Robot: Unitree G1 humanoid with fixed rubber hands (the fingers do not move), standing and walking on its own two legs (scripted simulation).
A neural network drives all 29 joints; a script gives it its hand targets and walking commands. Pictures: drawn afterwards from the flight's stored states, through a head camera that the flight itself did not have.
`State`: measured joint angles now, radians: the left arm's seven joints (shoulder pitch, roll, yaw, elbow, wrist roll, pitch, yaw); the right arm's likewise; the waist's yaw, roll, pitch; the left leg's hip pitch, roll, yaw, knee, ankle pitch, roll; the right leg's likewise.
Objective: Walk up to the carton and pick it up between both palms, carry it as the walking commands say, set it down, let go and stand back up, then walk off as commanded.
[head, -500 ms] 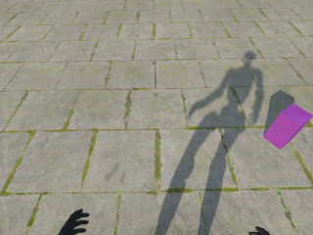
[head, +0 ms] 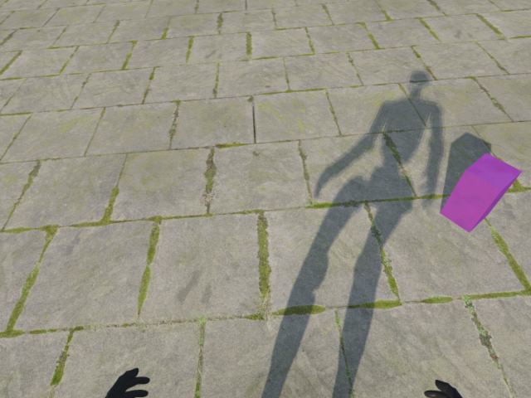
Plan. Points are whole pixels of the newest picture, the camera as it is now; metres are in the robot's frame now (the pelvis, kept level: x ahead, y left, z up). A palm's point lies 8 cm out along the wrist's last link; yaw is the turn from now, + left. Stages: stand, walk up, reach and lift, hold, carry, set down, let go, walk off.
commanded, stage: walk up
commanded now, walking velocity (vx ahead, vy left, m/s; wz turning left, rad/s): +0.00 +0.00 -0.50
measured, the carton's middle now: (477, 193) +0.98 -0.83 -0.61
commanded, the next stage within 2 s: none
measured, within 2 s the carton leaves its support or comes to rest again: neither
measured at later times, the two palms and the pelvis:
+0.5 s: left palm out of the picture +0.09 +0.29 -0.11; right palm out of the picture +0.02 -0.22 -0.10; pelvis -0.05 +0.06 +0.01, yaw -10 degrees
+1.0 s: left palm (179, 397) +0.15 +0.15 -0.08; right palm out of the picture +0.01 -0.35 -0.12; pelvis +0.02 -0.08 +0.01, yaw -23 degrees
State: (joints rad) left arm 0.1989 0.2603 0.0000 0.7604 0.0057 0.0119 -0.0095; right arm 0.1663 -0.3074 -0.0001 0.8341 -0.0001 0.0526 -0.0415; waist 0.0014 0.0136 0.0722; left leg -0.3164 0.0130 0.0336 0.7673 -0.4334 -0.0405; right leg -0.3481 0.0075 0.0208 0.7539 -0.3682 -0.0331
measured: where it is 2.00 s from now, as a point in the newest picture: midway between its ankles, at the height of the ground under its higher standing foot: (342, 354)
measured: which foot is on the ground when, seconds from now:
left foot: up 0.00-0.28, down 0.30-0.84, up 0.86-1.00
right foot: down 0.00-0.32, up 0.34-0.80, down 0.82-1.00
